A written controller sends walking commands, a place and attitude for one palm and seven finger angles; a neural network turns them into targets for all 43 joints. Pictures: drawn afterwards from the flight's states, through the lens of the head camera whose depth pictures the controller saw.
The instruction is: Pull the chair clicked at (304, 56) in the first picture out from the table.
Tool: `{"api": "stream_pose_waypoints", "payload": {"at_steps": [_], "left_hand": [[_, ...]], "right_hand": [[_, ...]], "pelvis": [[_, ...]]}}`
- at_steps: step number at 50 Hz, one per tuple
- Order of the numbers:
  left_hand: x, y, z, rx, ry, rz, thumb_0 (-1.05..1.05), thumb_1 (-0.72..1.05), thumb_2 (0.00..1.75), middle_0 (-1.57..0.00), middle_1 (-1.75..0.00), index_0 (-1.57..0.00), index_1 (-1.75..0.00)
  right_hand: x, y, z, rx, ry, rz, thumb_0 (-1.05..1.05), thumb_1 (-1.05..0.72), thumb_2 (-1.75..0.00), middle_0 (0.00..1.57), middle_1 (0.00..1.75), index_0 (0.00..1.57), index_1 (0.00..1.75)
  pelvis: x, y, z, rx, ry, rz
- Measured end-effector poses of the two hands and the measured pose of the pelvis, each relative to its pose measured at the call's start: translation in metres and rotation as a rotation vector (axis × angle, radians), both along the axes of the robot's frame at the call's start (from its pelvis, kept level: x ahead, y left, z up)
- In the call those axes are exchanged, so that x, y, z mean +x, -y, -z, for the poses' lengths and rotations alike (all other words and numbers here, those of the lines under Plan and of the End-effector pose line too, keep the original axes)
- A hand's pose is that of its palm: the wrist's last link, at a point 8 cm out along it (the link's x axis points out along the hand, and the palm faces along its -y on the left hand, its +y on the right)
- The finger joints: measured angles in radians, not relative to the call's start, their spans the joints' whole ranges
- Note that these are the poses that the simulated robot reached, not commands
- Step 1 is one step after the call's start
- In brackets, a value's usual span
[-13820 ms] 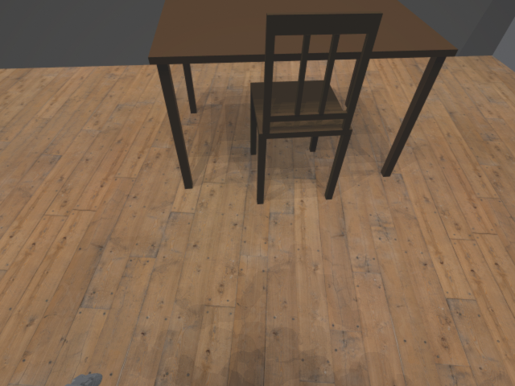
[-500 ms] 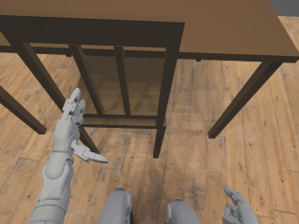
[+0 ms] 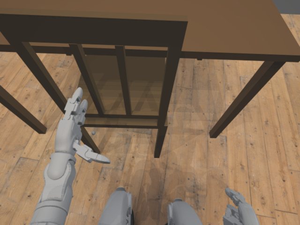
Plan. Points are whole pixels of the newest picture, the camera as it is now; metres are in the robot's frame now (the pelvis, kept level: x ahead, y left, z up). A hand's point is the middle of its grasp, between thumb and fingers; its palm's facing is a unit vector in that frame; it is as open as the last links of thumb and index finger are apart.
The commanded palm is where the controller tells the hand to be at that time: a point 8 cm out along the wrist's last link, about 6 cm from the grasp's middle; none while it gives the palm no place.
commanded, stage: aim the fingers beside a spindle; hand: left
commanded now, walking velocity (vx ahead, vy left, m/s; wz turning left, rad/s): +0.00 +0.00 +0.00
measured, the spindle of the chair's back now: (91, 85) +0.48 +0.19 +0.03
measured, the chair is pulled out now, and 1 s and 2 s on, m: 0.00 0.00 0.00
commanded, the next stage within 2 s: push the fingers through the gap in 0.04 s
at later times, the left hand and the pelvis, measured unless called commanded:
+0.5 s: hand (95, 121) +0.37 +0.16 +0.02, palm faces -0.01 -1.00 -0.04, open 16.9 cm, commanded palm +0.35 +0.21 +0.02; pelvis +0.00 +0.00 +0.00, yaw +0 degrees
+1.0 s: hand (95, 107) +0.42 +0.16 +0.02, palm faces +0.00 -1.00 -0.04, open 16.9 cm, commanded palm +0.40 +0.21 +0.02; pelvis +0.00 +0.00 +0.00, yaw -1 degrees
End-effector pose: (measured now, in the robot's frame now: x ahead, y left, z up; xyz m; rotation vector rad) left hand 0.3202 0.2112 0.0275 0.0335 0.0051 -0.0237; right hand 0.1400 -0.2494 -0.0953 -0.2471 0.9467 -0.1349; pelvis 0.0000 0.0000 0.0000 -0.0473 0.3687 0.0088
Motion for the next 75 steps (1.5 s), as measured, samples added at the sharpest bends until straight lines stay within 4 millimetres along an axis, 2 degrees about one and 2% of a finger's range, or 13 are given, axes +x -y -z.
{"api": "stream_pose_waypoints", "payload": {"at_steps": [7, 11, 20, 41, 62, 75], "left_hand": [[-0.001, -0.011, 0.003, 0.008, -0.019, -0.027, -0.01, -0.5, 0.3, -0.07, -0.08, -0.06, -0.08], [-0.001, -0.01, 0.001, 0.007, -0.008, -0.017, -0.01, -0.5, 0.3, -0.07, -0.08, -0.06, -0.08], [0.022, -0.001, 0.003, 0.007, -0.002, -0.001, -0.01, -0.5, 0.3, -0.07, -0.08, -0.06, -0.08], [0.061, -0.007, 0.003, 0.006, -0.003, -0.017, -0.01, -0.5, 0.3, -0.07, -0.08, -0.06, -0.08], [0.106, -0.006, 0.001, 0.01, 0.005, -0.019, -0.01, -0.5, 0.3, -0.07, -0.08, -0.06, -0.08], [0.118, -0.006, 0.001, 0.008, 0.004, -0.029, -0.01, -0.5, 0.3, -0.07, -0.08, -0.06, -0.08]], "right_hand": [[0.001, -0.002, -0.001, 0.008, -0.003, -0.005, 0.01, -0.9, -0.9, 0.2, 0.3, 0.21, 0.3], [0.001, -0.002, 0.001, 0.004, -0.011, -0.01, 0.01, -0.9, -0.9, 0.2, 0.3, 0.21, 0.3], [-0.004, 0.001, 0.006, -0.004, -0.033, 0.0, 0.01, -0.9, -0.9, 0.2, 0.3, 0.21, 0.3], [-0.039, 0.011, 0.012, -0.016, -0.14, 0.049, 0.01, -0.9, -0.9, 0.2, 0.3, 0.21, 0.3], [-0.068, 0.008, 0.02, -0.014, -0.231, 0.082, 0.01, -0.9, -0.9, 0.2, 0.3, 0.21, 0.3], [-0.087, 0.007, 0.02, -0.002, -0.292, 0.112, 0.01, -0.91, -0.9, 0.2, 0.3, 0.21, 0.3]], "pelvis": [[0.001, 0.001, -0.001, -0.001, -0.002, 0.0], [0.002, 0.0, -0.001, -0.003, -0.003, -0.004], [0.001, 0.0, 0.003, -0.004, -0.014, -0.003], [0.002, 0.001, 0.003, -0.005, -0.036, 0.006], [0.0, -0.003, 0.008, -0.011, -0.064, 0.012], [0.002, -0.004, 0.008, -0.011, -0.075, 0.021]]}}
